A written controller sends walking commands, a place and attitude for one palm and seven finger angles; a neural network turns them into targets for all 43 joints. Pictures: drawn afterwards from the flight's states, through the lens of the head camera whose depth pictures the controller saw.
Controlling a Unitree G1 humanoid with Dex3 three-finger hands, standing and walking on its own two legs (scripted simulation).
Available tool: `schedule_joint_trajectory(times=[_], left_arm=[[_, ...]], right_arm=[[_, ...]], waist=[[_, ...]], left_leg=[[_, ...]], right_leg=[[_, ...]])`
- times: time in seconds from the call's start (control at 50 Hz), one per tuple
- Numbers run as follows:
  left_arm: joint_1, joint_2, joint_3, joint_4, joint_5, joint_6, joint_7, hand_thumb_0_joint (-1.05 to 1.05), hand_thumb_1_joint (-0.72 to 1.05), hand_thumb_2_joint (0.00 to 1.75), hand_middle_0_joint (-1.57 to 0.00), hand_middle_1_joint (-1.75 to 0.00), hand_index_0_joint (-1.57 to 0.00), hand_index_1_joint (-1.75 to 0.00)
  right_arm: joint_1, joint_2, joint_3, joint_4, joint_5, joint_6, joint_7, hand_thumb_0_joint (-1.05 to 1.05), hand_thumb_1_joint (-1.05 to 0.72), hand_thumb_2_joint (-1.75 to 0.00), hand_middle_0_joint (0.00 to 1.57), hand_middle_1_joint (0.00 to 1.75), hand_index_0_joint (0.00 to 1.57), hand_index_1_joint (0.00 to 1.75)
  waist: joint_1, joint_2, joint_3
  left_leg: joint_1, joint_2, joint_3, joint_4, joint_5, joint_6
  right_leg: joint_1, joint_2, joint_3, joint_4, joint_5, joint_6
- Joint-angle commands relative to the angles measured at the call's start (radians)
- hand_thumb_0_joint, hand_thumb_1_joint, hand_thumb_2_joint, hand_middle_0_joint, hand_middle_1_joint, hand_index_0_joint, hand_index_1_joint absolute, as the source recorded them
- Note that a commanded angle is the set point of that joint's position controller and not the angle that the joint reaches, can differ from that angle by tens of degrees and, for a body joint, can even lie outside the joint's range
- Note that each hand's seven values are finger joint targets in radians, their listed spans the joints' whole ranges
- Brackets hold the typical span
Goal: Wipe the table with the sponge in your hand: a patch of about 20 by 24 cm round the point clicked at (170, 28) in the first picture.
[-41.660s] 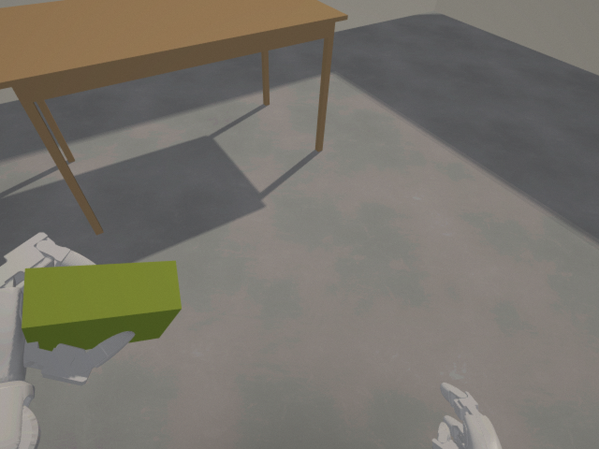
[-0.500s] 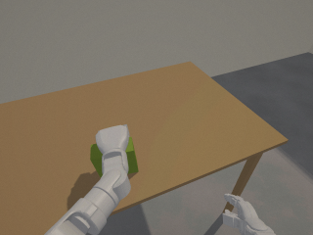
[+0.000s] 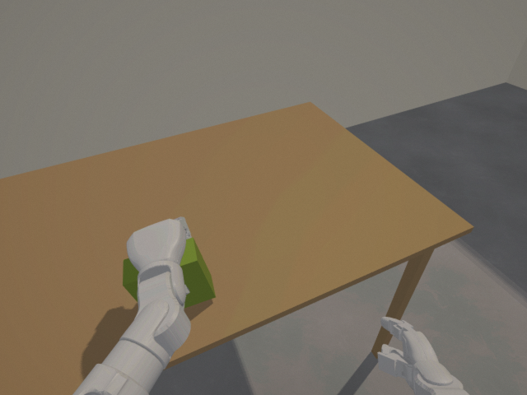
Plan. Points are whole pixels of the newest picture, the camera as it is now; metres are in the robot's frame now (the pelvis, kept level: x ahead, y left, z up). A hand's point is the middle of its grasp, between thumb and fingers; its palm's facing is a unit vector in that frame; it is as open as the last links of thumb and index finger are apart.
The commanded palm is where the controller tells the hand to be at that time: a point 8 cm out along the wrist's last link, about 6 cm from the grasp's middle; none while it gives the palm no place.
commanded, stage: slide back across to the middle lane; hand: left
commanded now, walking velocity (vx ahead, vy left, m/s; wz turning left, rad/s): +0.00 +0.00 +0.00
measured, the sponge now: (176, 285) +0.31 +0.20 -0.01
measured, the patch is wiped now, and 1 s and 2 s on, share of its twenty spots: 0.80 0.80 0.80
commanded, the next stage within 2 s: wipe forward along the middle lane in 0.16 s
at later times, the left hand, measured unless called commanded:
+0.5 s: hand (151, 270) +0.30 +0.22 +0.05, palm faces -0.04 -0.12 -0.99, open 9.5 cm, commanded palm +0.28 +0.23 +0.09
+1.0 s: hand (148, 246) +0.35 +0.25 +0.05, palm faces -0.09 -0.06 -0.99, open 9.5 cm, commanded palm +0.33 +0.26 +0.08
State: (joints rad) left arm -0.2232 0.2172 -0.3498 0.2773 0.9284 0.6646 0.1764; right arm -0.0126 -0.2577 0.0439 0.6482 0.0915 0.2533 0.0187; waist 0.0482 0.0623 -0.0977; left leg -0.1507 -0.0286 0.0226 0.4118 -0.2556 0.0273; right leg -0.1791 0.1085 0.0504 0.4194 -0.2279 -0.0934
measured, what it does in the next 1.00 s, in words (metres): stands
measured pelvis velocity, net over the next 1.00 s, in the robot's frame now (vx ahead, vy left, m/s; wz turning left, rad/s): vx -0.03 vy -0.02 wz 0.03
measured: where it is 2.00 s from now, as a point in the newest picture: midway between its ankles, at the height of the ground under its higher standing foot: outside the picture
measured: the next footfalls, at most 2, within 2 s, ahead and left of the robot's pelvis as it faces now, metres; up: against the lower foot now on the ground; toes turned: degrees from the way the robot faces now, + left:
none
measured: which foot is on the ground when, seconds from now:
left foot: down 0.00-1.00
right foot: down 0.00-1.00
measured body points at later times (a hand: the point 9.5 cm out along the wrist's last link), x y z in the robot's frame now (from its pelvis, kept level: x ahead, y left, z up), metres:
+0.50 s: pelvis -0.01 +0.00 +0.00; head -0.03 -0.04 +0.45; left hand +0.30 +0.23 +0.10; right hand +0.23 -0.22 -0.08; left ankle -0.02 +0.10 -0.74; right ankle -0.01 -0.06 -0.74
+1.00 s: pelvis -0.03 -0.02 -0.01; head -0.01 -0.04 +0.44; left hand +0.35 +0.25 +0.10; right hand +0.14 -0.27 -0.12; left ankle -0.02 +0.10 -0.74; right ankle -0.01 -0.06 -0.74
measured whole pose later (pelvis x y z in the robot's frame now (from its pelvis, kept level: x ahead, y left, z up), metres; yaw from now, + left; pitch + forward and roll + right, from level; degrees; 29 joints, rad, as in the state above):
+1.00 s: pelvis -0.03 -0.02 -0.01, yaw +2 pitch +5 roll +1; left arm -0.55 0.37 -0.15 0.77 0.96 0.35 0.14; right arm 0.13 -0.29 0.02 0.70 0.09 0.16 -0.08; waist 0.00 0.05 -0.09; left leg -0.36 -0.02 -0.01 0.50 -0.24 0.02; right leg -0.36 0.12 0.00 0.48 -0.21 -0.11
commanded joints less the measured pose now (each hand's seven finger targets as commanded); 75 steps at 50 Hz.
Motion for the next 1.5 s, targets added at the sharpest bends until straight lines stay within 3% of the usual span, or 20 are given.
schedule_joint_trajectory(times=[0.0,0.02,0.08,0.12,0.22,0.28,0.44,0.58,0.62,0.68,0.72,0.78,0.82,0.88,1.06,1.12,1.24,1.34,1.42,1.48], left_arm=[[-0.149,0.150,0.096,-0.128,0.034,-0.004,0.005,0.00,0.10,1.30,-1.20,-1.60,-1.20,-1.60],[-0.153,0.194,0.137,-0.146,0.037,-0.009,0.006,0.00,0.10,1.30,-1.20,-1.60,-1.20,-1.60],[-0.122,0.169,0.109,-0.152,0.039,-0.021,0.004,0.00,0.10,1.30,-1.20,-1.60,-1.20,-1.60],[-0.138,0.233,0.166,-0.159,0.039,-0.023,0.002,0.00,0.10,1.30,-1.20,-1.60,-1.20,-1.60],[-0.172,0.261,0.183,-0.144,0.044,-0.029,-0.007,0.00,0.10,1.30,-1.20,-1.60,-1.20,-1.60],[-0.209,0.192,0.118,-0.101,0.052,-0.036,-0.019,0.00,0.10,1.30,-1.20,-1.60,-1.20,-1.60],[-0.306,0.249,0.184,-0.027,0.052,-0.122,-0.018,0.00,0.10,1.30,-1.20,-1.60,-1.20,-1.60],[-0.364,0.236,0.177,0.111,0.059,-0.164,-0.006,0.00,0.10,1.30,-1.20,-1.60,-1.20,-1.60],[-0.400,0.295,0.225,0.140,0.063,-0.170,-0.003,0.00,0.10,1.30,-1.20,-1.60,-1.20,-1.60],[-0.442,0.281,0.201,0.208,0.061,-0.186,-0.003,0.00,0.10,1.30,-1.20,-1.60,-1.20,-1.60],[-0.454,0.330,0.245,0.241,0.064,-0.199,-0.002,0.00,0.10,1.30,-1.20,-1.60,-1.20,-1.60],[-0.542,0.328,0.215,0.312,0.072,-0.228,-0.002,0.00,0.10,1.30,-1.20,-1.60,-1.20,-1.60],[-0.579,0.403,0.274,0.347,0.077,-0.252,0.001,0.00,0.10,1.30,-1.20,-1.60,-1.20,-1.60],[-0.582,0.362,0.242,0.394,0.075,-0.286,0.008,0.00,0.10,1.30,-1.20,-1.60,-1.20,-1.60],[-0.685,0.388,0.260,0.504,0.081,-0.358,0.049,0.00,0.10,1.30,-1.20,-1.60,-1.20,-1.60],[-0.715,0.433,0.302,0.548,0.081,-0.367,0.065,0.00,0.10,1.30,-1.20,-1.60,-1.20,-1.60],[-0.785,0.412,0.260,0.592,0.095,-0.365,0.079,0.00,0.10,1.30,-1.20,-1.60,-1.20,-1.60],[-0.805,0.424,0.268,0.633,0.098,-0.369,0.086,0.00,0.10,1.30,-1.20,-1.60,-1.20,-1.60],[-0.859,0.515,0.329,0.677,0.107,-0.374,0.091,0.00,0.10,1.30,-1.20,-1.60,-1.20,-1.60],[-0.883,0.471,0.278,0.699,0.122,-0.372,0.095,0.00,0.10,1.30,-1.20,-1.60,-1.20,-1.60]], right_arm=[[-0.259,-0.092,-0.033,-0.186,0.004,-0.069,-0.004,0.00,-0.90,-0.90,0.20,0.30,0.20,0.30],[-0.261,-0.099,-0.034,-0.183,0.002,-0.068,-0.003,0.00,-0.90,-0.90,0.20,0.30,0.20,0.30],[-0.257,-0.093,-0.031,-0.187,0.004,-0.077,-0.004,0.00,-0.90,-0.90,0.20,0.30,0.20,0.30],[-0.263,-0.101,-0.031,-0.182,0.001,-0.076,-0.009,0.00,-0.90,-0.90,0.20,0.30,0.20,0.30],[-0.261,-0.104,-0.027,-0.176,0.000,-0.084,-0.026,0.00,-0.90,-0.90,0.20,0.30,0.20,0.30],[-0.239,-0.099,-0.028,-0.174,0.002,-0.094,-0.032,0.00,-0.90,-0.90,0.20,0.30,0.20,0.30],[-0.174,-0.105,-0.035,-0.152,-0.007,-0.108,-0.062,0.00,-0.90,-0.90,0.20,0.30,0.20,0.30],[-0.131,-0.110,-0.038,-0.130,-0.005,-0.119,-0.078,0.00,-0.90,-0.90,0.20,0.30,0.20,0.30],[-0.125,-0.121,-0.041,-0.122,-0.007,-0.117,-0.081,0.00,-0.90,-0.90,0.20,0.30,0.20,0.30],[-0.097,-0.120,-0.040,-0.115,-0.004,-0.119,-0.088,0.00,-0.90,-0.90,0.20,0.30,0.20,0.30],[-0.092,-0.126,-0.041,-0.111,-0.007,-0.119,-0.092,0.00,-0.90,-0.90,0.20,0.30,0.20,0.30],[-0.055,-0.129,-0.041,-0.101,-0.007,-0.122,-0.098,0.00,-0.90,-0.90,0.20,0.30,0.20,0.30],[-0.046,-0.137,-0.044,-0.095,-0.008,-0.125,-0.102,0.00,-0.90,-0.90,0.20,0.30,0.20,0.30],[-0.012,-0.133,-0.048,-0.096,-0.006,-0.130,-0.102,0.00,-0.90,-0.90,0.20,0.30,0.20,0.30],[0.066,-0.141,-0.065,-0.078,-0.005,-0.141,-0.092,0.00,-0.90,-0.90,0.20,0.30,0.20,0.30],[0.079,-0.147,-0.068,-0.064,-0.005,-0.143,-0.088,0.00,-0.90,-0.90,0.20,0.30,0.20,0.30],[0.116,-0.145,-0.071,-0.049,-0.006,-0.142,-0.079,0.00,-0.90,-0.90,0.20,0.30,0.20,0.30],[0.139,-0.147,-0.071,-0.044,-0.010,-0.139,-0.076,0.00,-0.90,-0.90,0.20,0.30,0.20,0.30],[0.151,-0.158,-0.068,-0.035,-0.011,-0.138,-0.078,0.00,-0.90,-0.90,0.20,0.30,0.20,0.30],[0.165,-0.152,-0.068,-0.037,-0.011,-0.141,-0.077,0.00,-0.90,-0.90,0.20,0.30,0.20,0.30]], waist=[[0.038,-0.123,-0.162],[0.040,-0.096,-0.169],[0.035,-0.093,-0.153],[0.040,-0.096,-0.137],[0.037,-0.076,-0.108],[0.016,-0.094,-0.095],[0.008,-0.120,-0.170],[-0.009,-0.163,-0.133],[-0.003,-0.142,-0.139],[-0.022,-0.155,-0.131],[-0.014,-0.145,-0.143],[-0.044,-0.141,-0.113],[-0.038,-0.141,-0.126],[-0.046,-0.135,-0.153],[-0.069,-0.149,-0.210],[-0.068,-0.167,-0.211],[-0.090,-0.110,-0.232],[-0.098,-0.132,-0.250],[-0.102,-0.147,-0.242],[-0.113,-0.102,-0.236]], left_leg=[[-0.052,-0.024,-0.042,-0.019,0.231,0.023],[-0.052,-0.024,-0.049,-0.022,0.231,0.021],[-0.050,-0.025,-0.045,-0.018,0.230,0.021],[-0.060,-0.025,-0.052,-0.024,0.201,0.022],[-0.062,-0.026,-0.058,-0.037,0.161,0.022],[-0.060,-0.025,-0.056,-0.030,0.164,0.025],[-0.075,-0.027,-0.051,-0.013,0.169,0.029],[-0.132,-0.029,-0.048,-0.001,0.121,0.026],[-0.148,-0.029,-0.051,-0.002,0.104,0.025],[-0.178,-0.028,-0.045,0.010,0.082,0.027],[-0.194,-0.028,-0.049,0.009,0.065,0.027],[-0.232,-0.026,-0.045,0.022,0.015,0.028],[-0.256,-0.026,-0.051,0.029,0.002,0.029],[-0.275,-0.025,-0.043,0.043,0.007,0.029],[-0.327,-0.016,-0.037,0.076,0.009,0.035],[-0.351,-0.014,-0.045,0.076,0.010,0.036],[-0.333,-0.011,-0.038,0.089,0.035,0.040],[-0.348,-0.011,-0.036,0.099,0.048,0.041],[-0.382,-0.009,-0.044,0.098,0.030,0.040],[-0.370,-0.009,-0.040,0.103,0.019,0.039]], right_leg=[[0.166,-0.077,0.125,-0.046,0.347,0.005],[0.165,-0.073,0.141,-0.043,0.347,-0.002],[0.157,-0.075,0.131,-0.042,0.349,0.001],[0.149,-0.073,0.154,-0.056,0.291,0.001],[0.115,-0.072,0.152,-0.077,0.171,0.001],[0.089,-0.070,0.132,-0.079,0.181,0.003],[0.112,-0.076,0.122,-0.054,0.262,0.008],[0.068,-0.081,0.122,-0.057,0.229,0.018],[0.063,-0.082,0.141,-0.063,0.194,0.015],[0.052,-0.090,0.134,-0.063,0.172,0.024],[0.045,-0.091,0.146,-0.068,0.134,0.023],[0.005,-0.099,0.144,-0.078,0.045,0.032],[0.005,-0.102,0.168,-0.083,0.006,0.030],[0.008,-0.105,0.148,-0.066,0.035,0.034],[-0.003,-0.110,0.136,-0.041,0.080,0.043],[-0.008,-0.107,0.135,-0.034,0.088,0.042],[-0.035,-0.103,0.103,-0.015,0.137,0.044],[-0.027,-0.101,0.096,-0.006,0.178,0.048],[-0.038,-0.099,0.104,-0.006,0.154,0.048],[-0.076,-0.099,0.082,-0.004,0.123,0.048]])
